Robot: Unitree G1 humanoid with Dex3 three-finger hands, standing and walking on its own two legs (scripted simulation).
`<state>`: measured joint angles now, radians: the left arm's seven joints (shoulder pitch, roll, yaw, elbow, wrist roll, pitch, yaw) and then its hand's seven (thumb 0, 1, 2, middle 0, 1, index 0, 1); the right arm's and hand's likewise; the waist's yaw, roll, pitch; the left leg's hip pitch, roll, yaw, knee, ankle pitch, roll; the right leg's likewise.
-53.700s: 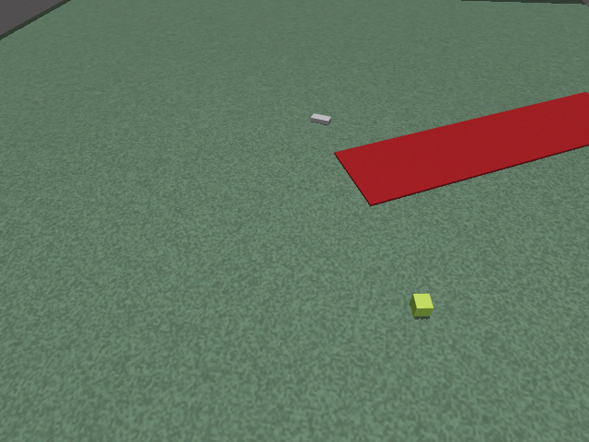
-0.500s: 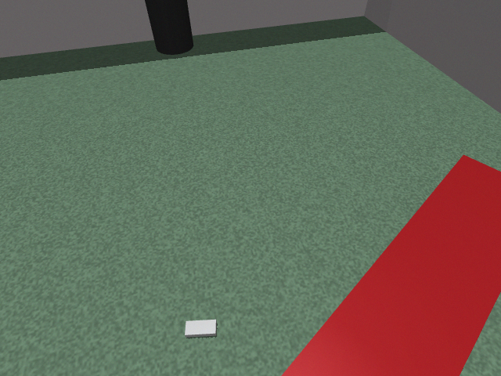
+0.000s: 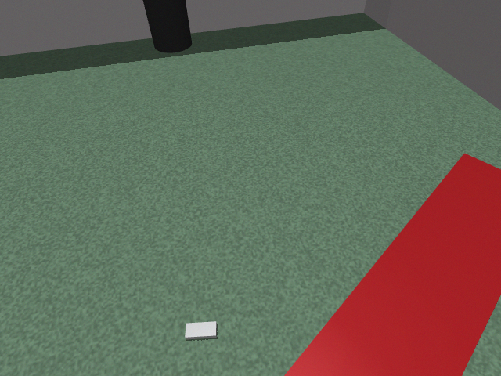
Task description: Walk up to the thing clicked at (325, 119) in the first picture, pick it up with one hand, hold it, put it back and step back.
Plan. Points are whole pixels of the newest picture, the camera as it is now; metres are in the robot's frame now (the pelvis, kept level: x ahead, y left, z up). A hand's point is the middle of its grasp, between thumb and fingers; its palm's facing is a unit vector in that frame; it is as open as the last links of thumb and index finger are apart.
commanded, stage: stand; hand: left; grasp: from above
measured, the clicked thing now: (201, 330) +0.43 +0.24 -0.77
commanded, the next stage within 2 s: step back in 0.86 s
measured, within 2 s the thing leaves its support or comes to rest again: neither
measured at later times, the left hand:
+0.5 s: hand out of the picture +0.05 +0.25 -0.17, palm faces -0.01 -0.95 -0.31, open 7.4 cm
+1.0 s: hand out of the picture +0.06 +0.26 -0.17, palm faces -0.02 -0.94 -0.34, open 7.4 cm
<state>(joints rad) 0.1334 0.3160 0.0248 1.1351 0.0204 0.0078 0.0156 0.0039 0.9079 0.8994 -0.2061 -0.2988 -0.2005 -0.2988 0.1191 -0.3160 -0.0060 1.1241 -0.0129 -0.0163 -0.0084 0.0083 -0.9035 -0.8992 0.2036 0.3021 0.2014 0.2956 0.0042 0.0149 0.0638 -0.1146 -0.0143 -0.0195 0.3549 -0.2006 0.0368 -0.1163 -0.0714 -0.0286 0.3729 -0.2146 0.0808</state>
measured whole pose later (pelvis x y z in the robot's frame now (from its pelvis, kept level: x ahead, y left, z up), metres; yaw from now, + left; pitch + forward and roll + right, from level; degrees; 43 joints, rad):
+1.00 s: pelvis -0.02 +0.00 -0.01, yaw +0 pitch -1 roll -2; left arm 0.10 0.37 0.04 1.05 -0.01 0.02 0.02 0.00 0.91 0.90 -0.21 -0.30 -0.20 -0.30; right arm 0.06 -0.34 -0.03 1.04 0.01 0.02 0.02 0.01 -0.90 -0.90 0.21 0.30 0.20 0.30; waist -0.02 -0.01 0.14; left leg -0.21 -0.02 -0.02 0.44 -0.20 0.05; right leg -0.25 -0.06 -0.01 0.57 -0.30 0.01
